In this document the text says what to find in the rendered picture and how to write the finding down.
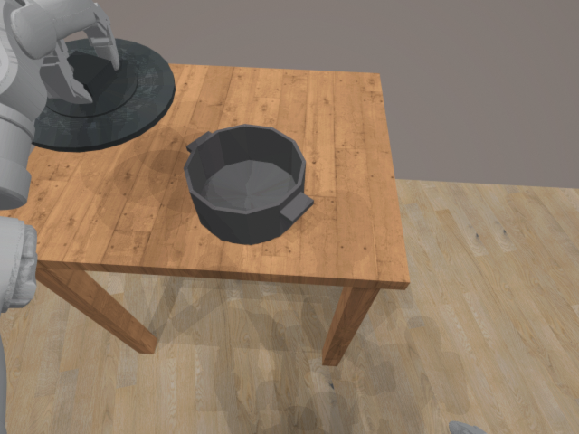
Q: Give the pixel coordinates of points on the lid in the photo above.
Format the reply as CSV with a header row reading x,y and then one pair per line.
x,y
130,103

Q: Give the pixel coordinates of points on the pot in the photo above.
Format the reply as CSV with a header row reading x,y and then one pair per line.
x,y
247,183

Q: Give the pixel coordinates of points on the knob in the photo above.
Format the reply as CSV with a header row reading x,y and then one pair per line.
x,y
91,71

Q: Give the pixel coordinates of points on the table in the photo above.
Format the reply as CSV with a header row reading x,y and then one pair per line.
x,y
127,208

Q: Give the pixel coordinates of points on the left robot forearm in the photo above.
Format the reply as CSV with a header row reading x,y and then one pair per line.
x,y
26,36

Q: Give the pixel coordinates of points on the robot left upper arm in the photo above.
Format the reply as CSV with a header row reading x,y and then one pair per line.
x,y
18,261

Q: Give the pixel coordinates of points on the robot left hand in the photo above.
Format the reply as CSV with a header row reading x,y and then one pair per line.
x,y
68,17

